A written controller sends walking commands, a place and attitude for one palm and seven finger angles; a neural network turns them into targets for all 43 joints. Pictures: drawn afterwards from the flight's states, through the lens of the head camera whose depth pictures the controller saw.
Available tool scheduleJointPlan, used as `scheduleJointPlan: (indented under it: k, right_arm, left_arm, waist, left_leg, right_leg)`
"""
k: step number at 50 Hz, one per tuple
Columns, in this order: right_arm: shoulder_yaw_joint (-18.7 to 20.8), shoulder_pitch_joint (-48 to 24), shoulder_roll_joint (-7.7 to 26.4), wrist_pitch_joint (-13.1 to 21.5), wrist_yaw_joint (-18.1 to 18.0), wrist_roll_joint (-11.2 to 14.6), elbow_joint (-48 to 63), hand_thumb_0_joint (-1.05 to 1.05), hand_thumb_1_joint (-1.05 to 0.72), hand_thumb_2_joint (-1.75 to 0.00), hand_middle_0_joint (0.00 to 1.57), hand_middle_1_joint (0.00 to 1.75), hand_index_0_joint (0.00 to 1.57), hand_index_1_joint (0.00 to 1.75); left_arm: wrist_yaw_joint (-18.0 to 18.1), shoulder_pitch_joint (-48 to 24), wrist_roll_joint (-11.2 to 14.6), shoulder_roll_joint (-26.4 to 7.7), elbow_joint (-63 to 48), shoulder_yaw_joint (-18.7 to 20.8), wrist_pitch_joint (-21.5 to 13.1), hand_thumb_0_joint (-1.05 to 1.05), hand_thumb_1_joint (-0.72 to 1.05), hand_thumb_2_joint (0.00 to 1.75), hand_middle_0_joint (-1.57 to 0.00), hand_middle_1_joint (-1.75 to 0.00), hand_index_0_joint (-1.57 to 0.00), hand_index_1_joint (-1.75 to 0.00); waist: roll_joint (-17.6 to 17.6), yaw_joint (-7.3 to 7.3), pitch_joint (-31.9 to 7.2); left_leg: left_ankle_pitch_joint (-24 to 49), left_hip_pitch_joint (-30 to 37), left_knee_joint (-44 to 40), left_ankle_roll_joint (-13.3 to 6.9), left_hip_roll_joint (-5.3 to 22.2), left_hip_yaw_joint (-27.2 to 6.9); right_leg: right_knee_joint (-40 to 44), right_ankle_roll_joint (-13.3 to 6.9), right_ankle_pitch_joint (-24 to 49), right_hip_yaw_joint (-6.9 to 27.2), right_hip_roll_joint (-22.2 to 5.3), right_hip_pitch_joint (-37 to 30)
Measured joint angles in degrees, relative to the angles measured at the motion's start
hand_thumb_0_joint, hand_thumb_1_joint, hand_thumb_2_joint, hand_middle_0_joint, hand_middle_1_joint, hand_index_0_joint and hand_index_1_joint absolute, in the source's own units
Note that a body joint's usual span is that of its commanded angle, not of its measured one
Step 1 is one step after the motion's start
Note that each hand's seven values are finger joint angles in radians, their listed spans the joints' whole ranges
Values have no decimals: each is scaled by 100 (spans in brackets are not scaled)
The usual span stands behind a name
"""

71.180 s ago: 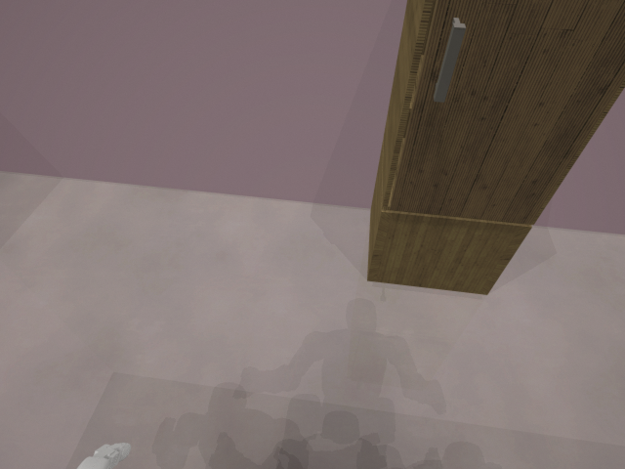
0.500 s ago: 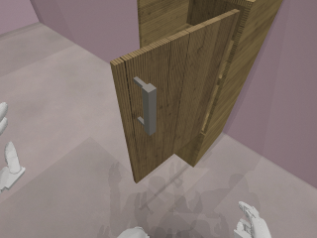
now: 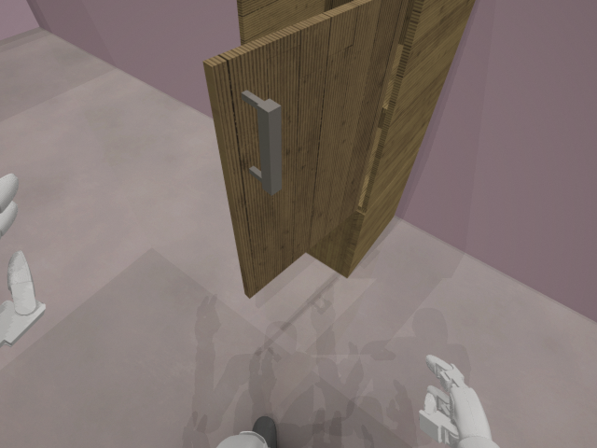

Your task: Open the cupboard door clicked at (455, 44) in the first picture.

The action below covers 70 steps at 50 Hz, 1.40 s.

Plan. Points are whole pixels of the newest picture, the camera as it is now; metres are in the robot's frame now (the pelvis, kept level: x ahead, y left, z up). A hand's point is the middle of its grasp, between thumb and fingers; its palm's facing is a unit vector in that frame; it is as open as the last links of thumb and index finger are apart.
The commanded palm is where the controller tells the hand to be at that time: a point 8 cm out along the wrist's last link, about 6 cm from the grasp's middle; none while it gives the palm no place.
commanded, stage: stop stepping back and stand still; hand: left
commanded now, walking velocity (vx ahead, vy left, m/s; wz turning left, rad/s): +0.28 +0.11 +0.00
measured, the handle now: (261, 145) +0.49 +0.10 +0.13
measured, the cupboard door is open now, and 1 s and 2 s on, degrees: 82 82 82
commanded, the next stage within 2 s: let the arm hang, fingers relaxed in 0.98 s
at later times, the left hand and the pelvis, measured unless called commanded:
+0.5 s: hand out of the picture +0.13 +0.25 +0.18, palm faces +0.38 -0.79 -0.47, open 7.4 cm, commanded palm +0.09 +0.30 +0.18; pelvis -0.05 +0.00 +0.01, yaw +0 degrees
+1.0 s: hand out of the picture +0.11 +0.28 +0.17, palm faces +0.41 -0.78 -0.48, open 7.4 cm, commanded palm +0.06 +0.31 +0.18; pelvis -0.08 +0.01 +0.01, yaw +0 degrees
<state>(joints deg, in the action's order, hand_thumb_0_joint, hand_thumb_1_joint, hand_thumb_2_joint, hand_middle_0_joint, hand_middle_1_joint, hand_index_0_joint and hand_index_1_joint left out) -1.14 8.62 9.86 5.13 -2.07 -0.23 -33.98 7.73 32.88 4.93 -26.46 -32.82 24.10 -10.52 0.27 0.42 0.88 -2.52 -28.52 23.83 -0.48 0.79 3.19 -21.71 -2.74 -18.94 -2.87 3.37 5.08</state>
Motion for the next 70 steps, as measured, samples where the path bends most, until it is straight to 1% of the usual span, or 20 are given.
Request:
scheduleJointPlan:
  k: [2,4,9,12,14,16,19,21,24,27,31,36,42,47,54,56,58,61,65,70]
  right_arm:
    - [15,94,96,-94,-30,23,-177,1,-90,-89,21,30,21,30]
    - [18,334,129,-147,-68,96,-289,1,-90,-89,21,30,21,30]
    - [105,744,342,-36,-264,158,-395,1,-91,-89,21,30,20,30]
    - [145,618,409,-44,-268,172,-406,1,-91,-89,20,29,20,30]
    - [137,567,386,5,-236,150,-325,1,-91,-89,20,29,20,30]
    - [113,539,307,63,-202,129,-211,1,-91,-89,20,29,20,30]
    - [101,533,241,81,-164,84,-71,1,-91,-89,20,29,20,30]
    - [114,576,212,53,-116,82,-49,1,-91,-89,20,29,20,30]
    - [132,658,208,-8,-110,100,-175,1,-91,-89,20,29,20,30]
    - [139,758,294,30,-182,97,-255,1,-91,-89,21,30,20,30]
    - [122,609,290,67,-261,111,-434,1,-91,-89,20,29,20,30]
    - [5,382,179,202,-238,72,-287,1,-91,-89,21,29,20,30]
    - [-59,306,70,268,-187,2,-67,1,-90,-89,21,30,21,30]
    - [-11,327,127,206,-202,10,-90,1,-90,-89,21,30,21,30]
    - [54,356,264,183,-249,51,-258,1,-90,-89,21,30,20,30]
    - [119,285,437,313,-5,62,-583,1,-90,-89,21,30,20,30]
    - [157,101,650,114,162,47,-947,1,-90,-89,21,30,20,30]
    - [176,-98,786,-183,231,-22,-1307,1,-91,-89,21,30,20,30]
    - [160,33,678,-409,240,-82,-1587,0,-91,-89,21,29,20,30]
    - [121,504,392,-645,178,-120,-2064,0,-91,-89,20,29,20,30]
  left_arm:
    - [-72,157,25,45,16,-102,39,1,89,90,-21,-31,-21,-30]
    - [-102,354,6,59,6,-75,53,1,89,90,-21,-31,-22,-30]
    - [1,-17,-114,279,442,-72,45,1,89,90,-21,-31,-22,-30]
    - [77,-512,-170,448,887,-126,123,1,89,90,-21,-31,-22,-30]
    - [63,-554,-168,442,976,-152,172,1,89,90,-21,-31,-21,-30]
    - [29,-491,-196,390,911,-177,171,1,89,90,-21,-30,-21,-30]
    - [-48,-237,-231,371,673,-232,68,1,89,90,-21,-30,-21,-30]
    - [-79,37,-209,318,435,-219,-57,1,89,90,-21,-31,-21,-30]
    - [-65,334,-193,290,239,-137,-207,1,89,90,-21,-31,-22,-30]
    - [-3,254,-216,338,380,-77,-255,1,89,90,-21,-31,-22,-30]
    - [62,-343,-244,525,975,-143,-116,1,89,90,-21,-31,-22,-30]
    - [20,-518,-266,570,1038,-289,25,1,90,90,-20,-30,-21,-30]
    - [-45,-109,-282,372,480,-314,-126,1,89,90,-21,-31,-21,-30]
    - [-23,68,-230,232,491,-117,-215,1,89,90,-21,-31,-22,-30]
    - [17,-154,-233,481,924,-222,-90,1,89,90,-21,-31,-21,-30]
    - [-219,-613,-432,447,1786,-578,-91,1,90,90,-20,-30,-21,-30]
    - [-485,-1200,-550,493,3132,-1081,366,0,90,90,-20,-30,-21,-30]
    - [-717,-1696,-660,747,5120,-1688,997,0,91,90,-20,-30,-20,-30]
    - [-832,-1810,-683,1169,6936,-2220,1338,1,91,90,-20,-30,-20,-29]
    - [-709,-1696,-605,1605,8323,-2421,1425,1,94,89,-20,-30,-21,-30]
  waist:
    - [54,72,-71]
    - [-72,127,-285]
    - [-141,9,-518]
    - [-194,-20,-309]
    - [-197,-136,-300]
    - [-258,-226,-308]
    - [-79,-331,-233]
    - [-6,-288,-220]
    - [-8,-81,-265]
    - [115,1,-273]
    - [84,115,-103]
    - [44,12,54]
    - [-27,-90,74]
    - [49,-42,42]
    - [152,48,55]
    - [258,59,-60]
    - [405,62,-110]
    - [493,-73,-93]
    - [234,-236,77]
    - [-182,-229,266]
  left_leg:
    - [-885,-182,1245,103,-85,-203]
    - [-1144,-26,1867,105,-180,-212]
    - [-1262,1154,613,-94,-195,-126]
    - [-964,1275,564,-181,-276,-44]
    - [-937,1289,518,-174,-281,-40]
    - [-837,1234,429,-152,-317,-34]
    - [-696,1096,363,-93,-191,-198]
    - [-953,905,661,-25,-149,-316]
    - [-1322,754,1385,12,-141,-393]
    - [-1027,1174,704,-29,-35,-429]
    - [-958,1341,483,-86,-175,-364]
    - [-703,1385,220,-110,-193,-338]
    - [-519,1325,25,-92,-155,-359]
    - [-494,1282,23,-87,-127,-386]
    - [-493,1310,22,-113,-129,-385]
    - [-542,1028,268,-134,-175,-458]
    - [-626,809,541,-167,-236,-493]
    - [-727,631,803,-204,-298,-471]
    - [-781,635,930,-164,-306,-487]
    - [-874,735,1015,-112,-265,-596]
  right_leg:
    - [-121,-25,-47,62,18,33]
    - [-192,-13,-131,166,-62,47]
    - [-623,66,-394,77,-181,93]
    - [-1139,273,-92,127,-299,235]
    - [-1226,320,-277,158,-295,268]
    - [-989,269,-417,188,-314,241]
    - [-600,2,-98,29,-153,217]
    - [-429,-49,74,-17,-68,230]
    - [-340,-53,164,59,-23,265]
    - [-465,3,93,7,15,281]
    - [-493,77,133,46,-140,223]
    - [-323,133,311,69,-163,227]
    - [-83,112,520,54,-122,267]
    - [50,111,609,33,-88,245]
    - [123,140,651,37,-89,183]
    - [-173,142,536,-62,-128,451]
    - [-559,155,360,-117,-190,700]
    - [-989,173,168,-112,-263,949]
    - [-1173,112,57,-133,-270,959]
    - [-1092,75,30,-232,-209,760]
